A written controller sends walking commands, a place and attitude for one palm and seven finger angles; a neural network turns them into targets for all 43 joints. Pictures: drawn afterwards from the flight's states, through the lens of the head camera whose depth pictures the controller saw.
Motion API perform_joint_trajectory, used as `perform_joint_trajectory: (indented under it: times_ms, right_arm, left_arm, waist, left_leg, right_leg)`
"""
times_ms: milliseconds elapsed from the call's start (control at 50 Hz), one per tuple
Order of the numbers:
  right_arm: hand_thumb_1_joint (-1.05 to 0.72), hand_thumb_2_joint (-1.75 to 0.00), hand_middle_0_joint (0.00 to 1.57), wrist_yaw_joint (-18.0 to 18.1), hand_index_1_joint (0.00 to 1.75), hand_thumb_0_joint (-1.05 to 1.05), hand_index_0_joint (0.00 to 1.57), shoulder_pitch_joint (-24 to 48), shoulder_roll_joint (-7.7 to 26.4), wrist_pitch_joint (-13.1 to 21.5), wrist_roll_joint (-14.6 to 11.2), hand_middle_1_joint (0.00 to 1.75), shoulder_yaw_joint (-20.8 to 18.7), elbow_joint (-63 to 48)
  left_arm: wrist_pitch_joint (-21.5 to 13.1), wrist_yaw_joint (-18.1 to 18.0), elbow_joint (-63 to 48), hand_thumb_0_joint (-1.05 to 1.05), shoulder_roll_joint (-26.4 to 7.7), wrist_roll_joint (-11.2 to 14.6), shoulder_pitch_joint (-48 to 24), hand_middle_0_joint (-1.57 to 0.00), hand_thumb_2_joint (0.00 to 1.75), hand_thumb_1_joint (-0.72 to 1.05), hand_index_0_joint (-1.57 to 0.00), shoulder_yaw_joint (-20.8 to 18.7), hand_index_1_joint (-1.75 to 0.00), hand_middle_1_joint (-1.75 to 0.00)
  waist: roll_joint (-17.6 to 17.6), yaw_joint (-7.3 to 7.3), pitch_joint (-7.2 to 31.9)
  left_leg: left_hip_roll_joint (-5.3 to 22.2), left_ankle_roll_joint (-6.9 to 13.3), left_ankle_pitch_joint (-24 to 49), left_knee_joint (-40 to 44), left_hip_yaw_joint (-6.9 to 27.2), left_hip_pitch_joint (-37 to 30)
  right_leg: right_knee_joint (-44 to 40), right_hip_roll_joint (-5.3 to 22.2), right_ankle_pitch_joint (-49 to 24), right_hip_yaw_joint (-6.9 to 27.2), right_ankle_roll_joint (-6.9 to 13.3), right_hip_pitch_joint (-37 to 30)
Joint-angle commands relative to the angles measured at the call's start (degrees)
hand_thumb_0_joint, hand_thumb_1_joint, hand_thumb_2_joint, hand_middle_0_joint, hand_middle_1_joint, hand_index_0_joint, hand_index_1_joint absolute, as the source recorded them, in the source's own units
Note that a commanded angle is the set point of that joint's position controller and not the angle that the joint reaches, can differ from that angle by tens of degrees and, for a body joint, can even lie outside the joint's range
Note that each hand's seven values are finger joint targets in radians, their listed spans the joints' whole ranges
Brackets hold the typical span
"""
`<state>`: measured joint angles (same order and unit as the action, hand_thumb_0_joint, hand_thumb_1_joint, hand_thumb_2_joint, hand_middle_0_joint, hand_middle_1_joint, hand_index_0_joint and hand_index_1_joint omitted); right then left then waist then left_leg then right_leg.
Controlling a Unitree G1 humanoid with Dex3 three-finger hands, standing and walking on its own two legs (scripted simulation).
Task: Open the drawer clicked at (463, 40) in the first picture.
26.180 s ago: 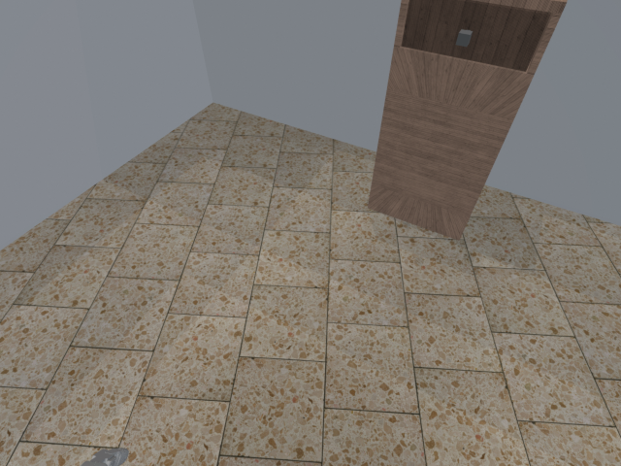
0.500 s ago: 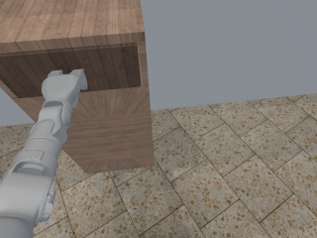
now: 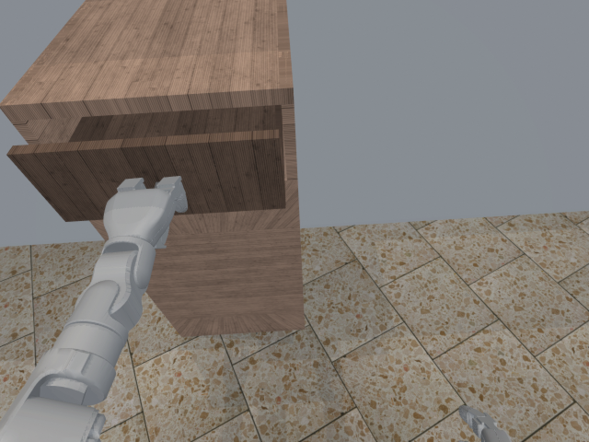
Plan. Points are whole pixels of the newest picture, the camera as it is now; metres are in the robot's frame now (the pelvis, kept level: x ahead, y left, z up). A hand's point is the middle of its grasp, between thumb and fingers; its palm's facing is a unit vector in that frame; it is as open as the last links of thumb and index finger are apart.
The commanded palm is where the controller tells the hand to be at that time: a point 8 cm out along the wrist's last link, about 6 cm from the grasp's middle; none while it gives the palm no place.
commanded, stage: pull the drawer open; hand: left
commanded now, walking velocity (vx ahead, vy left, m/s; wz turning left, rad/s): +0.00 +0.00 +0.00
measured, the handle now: (156, 201) +0.44 +0.23 +0.07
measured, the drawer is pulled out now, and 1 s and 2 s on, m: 0.07 0.20 0.30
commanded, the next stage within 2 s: none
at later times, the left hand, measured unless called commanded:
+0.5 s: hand (147, 274) +0.33 +0.22 +0.05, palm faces +0.01 -0.05 -1.00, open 6.0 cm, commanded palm +0.30 +0.22 +0.11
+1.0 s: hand (138, 314) +0.27 +0.22 +0.05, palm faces +0.02 -0.08 -1.00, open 6.1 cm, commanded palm +0.24 +0.22 +0.11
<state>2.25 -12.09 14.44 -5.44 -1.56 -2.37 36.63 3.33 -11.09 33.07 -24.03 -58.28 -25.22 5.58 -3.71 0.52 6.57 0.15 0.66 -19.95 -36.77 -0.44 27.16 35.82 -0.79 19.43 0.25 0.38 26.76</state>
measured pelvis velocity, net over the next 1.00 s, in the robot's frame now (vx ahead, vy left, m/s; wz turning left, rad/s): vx -0.01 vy -0.01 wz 0.00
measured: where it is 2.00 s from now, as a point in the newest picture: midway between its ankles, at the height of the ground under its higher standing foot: outside the picture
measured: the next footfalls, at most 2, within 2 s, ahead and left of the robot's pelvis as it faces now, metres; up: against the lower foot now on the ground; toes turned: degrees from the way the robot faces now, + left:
none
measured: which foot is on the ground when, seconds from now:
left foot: down 0.00-1.00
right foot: down 0.00-1.00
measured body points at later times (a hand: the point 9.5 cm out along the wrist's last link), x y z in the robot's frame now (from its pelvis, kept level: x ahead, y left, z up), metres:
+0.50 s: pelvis -0.01 -0.01 +0.00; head +0.01 -0.04 +0.45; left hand +0.32 +0.22 +0.10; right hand +0.15 -0.25 -0.12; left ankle -0.02 +0.11 -0.72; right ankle -0.02 -0.12 -0.72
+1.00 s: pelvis -0.01 -0.01 +0.00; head +0.00 -0.05 +0.45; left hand +0.26 +0.22 +0.10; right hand +0.19 -0.23 -0.10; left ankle -0.02 +0.11 -0.72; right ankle -0.02 -0.12 -0.72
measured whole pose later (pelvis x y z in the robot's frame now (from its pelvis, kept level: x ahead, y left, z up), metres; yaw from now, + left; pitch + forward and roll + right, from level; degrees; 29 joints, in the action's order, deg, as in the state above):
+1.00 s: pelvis -0.01 -0.01 +0.00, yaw +0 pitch +4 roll +1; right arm 3.1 -6.5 13.4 -2.0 -0.6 -0.7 37.2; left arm 4.4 -11.4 6.7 -22.5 -56.9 1.2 7.0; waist -4.3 -3.6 4.0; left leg -0.1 -0.1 -18.0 -33.6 -0.5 19.6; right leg 35.1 -0.5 18.9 0.3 1.1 20.3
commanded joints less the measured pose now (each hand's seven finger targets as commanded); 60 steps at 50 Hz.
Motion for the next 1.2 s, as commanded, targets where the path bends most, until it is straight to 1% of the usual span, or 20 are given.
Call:
perform_joint_trajectory:
  times_ms: [0,60,140,200,220,340,400,460,600,620,640,780,800,840,900,960,1000,1060,1140,1180]
  right_arm:
    - [-0.9,-0.9,0.2,0.91,0.3,0.0,0.2,1.01,7.61,1.82,0.23,0.3,-2.51,-6.01]
    - [-0.9,-0.9,0.2,1.16,0.3,0.0,0.2,2.07,7.19,2.1,0.2,0.3,-2.29,-6.19]
    - [-0.9,-0.9,0.2,0.99,0.3,0.0,0.2,3.02,6.68,2.68,0.35,0.3,-2.48,-6.87]
    - [-0.9,-0.9,0.2,1.06,0.3,0.0,0.2,3.82,6.9,2.87,0.34,0.3,-2.4,-6.79]
    - [-0.9,-0.9,0.2,1.0,0.3,0.0,0.2,4.35,6.58,3.03,0.23,0.3,-2.21,-7.13]
    - [-0.9,-0.9,0.2,1.47,0.3,0.0,0.2,6.04,6.41,3.7,0.33,0.3,-1.96,-6.65]
    - [-0.9,-0.9,0.2,1.35,0.3,0.0,0.2,6.91,6.28,4.01,0.51,0.3,-1.99,-7.03]
    - [-0.9,-0.9,0.2,1.24,0.3,0.0,0.2,7.95,5.96,4.55,0.5,0.3,-1.79,-7.13]
    - [-0.9,-0.9,0.2,1.65,0.3,0.0,0.2,10.03,5.89,5.06,0.62,0.3,-1.29,-7.22]
    - [-0.9,-0.9,0.2,1.61,0.3,0.0,0.2,10.43,5.45,5.26,0.69,0.3,-1.06,-7.43]
    - [-0.9,-0.9,0.2,1.64,0.3,0.0,0.2,10.41,5.36,5.27,0.56,0.3,-1.12,-7.11]
    - [-0.9,-0.9,0.2,1.55,0.3,0.0,0.2,11.91,4.98,5.97,0.93,0.3,-0.83,-7.57]
    - [-0.9,-0.9,0.2,1.61,0.3,0.0,0.2,12.17,5.23,6.0,0.95,0.3,-0.86,-7.66]
    - [-0.9,-0.9,0.2,1.47,0.3,0.0,0.2,12.71,4.76,6.14,1.02,0.3,-0.56,-7.88]
    - [-0.9,-0.9,0.2,1.49,0.3,0.0,0.2,13.16,5.02,6.18,1.07,0.3,-0.4,-7.91]
    - [-0.9,-0.9,0.2,1.11,0.3,0.0,0.2,13.9,4.49,6.4,1.21,0.3,-0.24,-8.62]
    - [-0.9,-0.9,0.2,0.82,0.3,0.0,0.2,13.84,4.65,6.32,1.31,0.3,-0.32,-8.7]
    - [-0.9,-0.9,0.2,0.37,0.3,0.0,0.2,14.12,4.23,6.49,1.54,0.3,-0.22,-9.07]
    - [-0.9,-0.9,0.2,0.26,0.3,0.0,0.2,14.47,4.2,6.49,1.72,0.3,-0.13,-9.28]
    - [-0.9,-0.9,0.2,0.11,0.3,0.0,0.2,15.11,4.19,6.27,1.69,0.3,0.2,-9.41]
  left_arm:
    - [-0.35,-2.28,-13.67,0.0,-13.57,0.38,-18.4,-0.4,0.9,0.9,-0.4,-6.2,-1.35,-1.35]
    - [-0.37,-2.29,-14.52,0.0,-13.42,0.16,-16.44,-0.4,0.9,0.9,-0.4,-6.44,-1.35,-1.35]
    - [-0.58,-2.6,-19.63,0.0,-11.55,0.57,-11.94,-0.4,0.9,0.9,-0.4,-5.7,-1.35,-1.35]
    - [-0.53,-2.55,-21.48,0.0,-12.49,1.06,-10.36,-0.4,0.9,0.9,-0.4,-6.69,-1.35,-1.35]
    - [-0.55,-2.52,-22.6,0.0,-10.92,1.27,-9.51,-0.4,0.9,0.9,-0.4,-5.34,-1.35,-1.35]
    - [-0.28,-3.05,-24.22,0.0,-13.02,0.97,-5.42,-0.4,0.9,0.9,-0.4,-7.7,-1.35,-1.35]
    - [-0.41,-3.24,-28.38,0.0,-11.84,1.08,-3.6,-0.4,0.9,0.9,-0.4,-6.86,-1.35,-1.35]
    - [-0.1,-3.4,-29.98,0.0,-10.4,1.52,-0.79,-0.4,0.9,0.9,-0.4,-6.09,-1.35,-1.35]
    - [-0.02,-3.75,-32.85,0.0,-12.17,1.38,2.94,-0.4,0.9,0.9,-0.4,-8.13,-1.35,-1.35]
    - [0.05,-3.86,-33.84,0.0,-10.89,1.32,3.19,-0.4,0.9,0.9,-0.4,-6.81,-1.35,-1.35]
    - [0.21,-3.91,-33.09,0.0,-10.66,1.35,3.22,-0.4,0.9,0.9,-0.4,-6.87,-1.35,-1.35]
    - [0.5,-4.0,-36.91,0.0,-8.89,1.32,6.09,-0.4,0.9,0.9,-0.4,-5.38,-1.35,-1.35]
    - [0.49,-3.96,-37.36,0.0,-10.82,1.39,8.14,-0.4,0.9,0.9,-0.4,-7.4,-1.35,-1.35]
    - [0.64,-3.82,-38.49,0.0,-8.55,1.58,9.46,-0.4,0.9,0.9,-0.4,-5.5,-1.35,-1.35]
    - [0.69,-3.68,-38.9,0.0,-10.26,1.78,12.17,-0.4,0.9,0.9,-0.4,-7.47,-1.35,-1.35]
    - [0.45,-3.78,-42.97,0.0,-8.11,1.66,14.98,-0.4,0.9,0.9,-0.4,-5.85,-1.35,-1.35]
    - [0.7,-3.91,-44.02,0.0,-8.78,1.59,17.82,-0.4,0.9,0.9,-0.4,-6.95,-1.35,-1.35]
    - [0.7,-4.31,-46.33,0.0,-6.77,1.37,20.19,-0.4,0.9,0.9,-0.4,-5.52,-1.35,-1.35]
    - [1.03,-4.81,-48.62,0.0,-8.86,1.72,25.4,-0.4,0.9,0.9,-0.4,-8.2,-1.35,-1.35]
    - [1.12,-4.86,-50.37,0.0,-7.59,1.28,24.42,-0.4,0.9,0.9,-0.4,-6.64,-1.35,-1.35]
  waist:
    - [2.27,-0.25,18.42]
    - [2.97,-0.65,17.13]
    - [1.66,-1.69,19.27]
    - [2.91,-1.53,18.28]
    - [2.39,-1.5,17.1]
    - [2.88,-2.41,15.11]
    - [2.09,-2.71,16.72]
    - [2.43,-2.74,14.82]
    - [2.6,-3.74,13.6]
    - [1.42,-3.65,13.34]
    - [2.8,-3.26,12.02]
    - [2.63,-3.9,13.09]
    - [3.1,-4.41,13.44]
    - [2.65,-4.32,12.56]
    - [3.57,-4.73,11.29]
    - [1.6,-5.06,11.73]
    - [1.69,-5.28,11.54]
    - [2.39,-5.16,10.44]
    - [2.82,-5.93,10.15]
    - [1.85,-5.28,9.5]
  left_leg:
    - [-1.43,1.53,26.73,2.2,-1.1,-11.36]
    - [-1.62,1.53,25.06,2.5,-1.21,-10.95]
    - [-1.63,1.49,28.36,2.33,-1.05,-12.75]
    - [-1.63,1.37,27.15,2.67,-0.94,-12.09]
    - [-1.78,1.42,25.96,2.87,-0.97,-12.06]
    - [-2.05,1.34,22.8,3.87,-1.26,-11.5]
    - [-1.95,1.18,24.48,4.04,-1.13,-12.7]
    - [-1.92,1.16,23.48,4.32,-1.28,-12.88]
    - [-2.24,0.97,21.35,5.25,-1.44,-12.66]
    - [-2.3,0.98,21.19,5.19,-1.43,-12.87]
    - [-2.28,0.94,20.61,5.25,-1.22,-12.57]
    - [-2.34,0.87,20.27,5.53,-1.23,-13.97]
    - [-2.28,0.78,20.59,5.65,-1.3,-13.86]
    - [-2.31,0.81,20.6,5.63,-1.29,-14.02]
    - [-2.36,0.69,20.01,6.01,-1.32,-13.33]
    - [-2.36,0.65,20.94,5.91,-1.27,-14.26]
    - [-2.13,0.45,22.29,5.95,-1.07,-14.65]
    - [-1.99,0.55,21.88,5.8,-0.96,-14.62]
    - [-1.98,0.47,21.64,5.92,-1.0,-14.41]
    - [-2.15,0.39,20.82,5.73,-0.9,-14.26]
  right_leg:
    - [-2.63,-1.82,-23.72,-1.7,1.47,-10.0]
    - [-2.7,-1.74,-23.16,-1.67,1.4,-9.9]
    - [-2.22,-1.74,-25.05,-1.59,1.54,-11.32]
    - [-2.59,-1.73,-24.66,-1.41,1.44,-11.97]
    - [-2.77,-1.66,-23.92,-1.46,1.35,-11.22]
    - [-3.43,-1.57,-22.17,-1.16,1.37,-11.76]
    - [-3.42,-1.51,-22.88,-0.97,1.45,-12.81]
    - [-3.67,-1.48,-22.4,-1.21,1.22,-11.98]
    - [-4.55,-1.31,-20.82,-0.59,1.23,-13.01]
    - [-4.3,-1.1,-20.64,-0.77,1.16,-12.5]
    - [-4.35,-1.33,-19.84,-1.11,1.17,-11.78]
    - [-4.74,-1.16,-19.12,-0.94,1.14,-12.22]
    - [-4.95,-1.17,-19.54,-0.6,1.18,-13.43]
    - [-4.75,-1.05,-19.79,-0.91,1.08,-12.72]
    - [-5.21,-1.16,-19.45,-0.68,1.07,-13.39]
    - [-4.79,-1.01,-19.9,-0.92,1.15,-13.15]
    - [-4.92,-1.23,-19.96,-1.04,1.33,-13.46]
    - [-4.63,-1.27,-19.2,-1.4,1.23,-12.17]
    - [-4.84,-1.16,-20.02,-1.17,1.31,-13.52]
    - [-4.7,-1.15,-19.4,-1.05,1.23,-12.38]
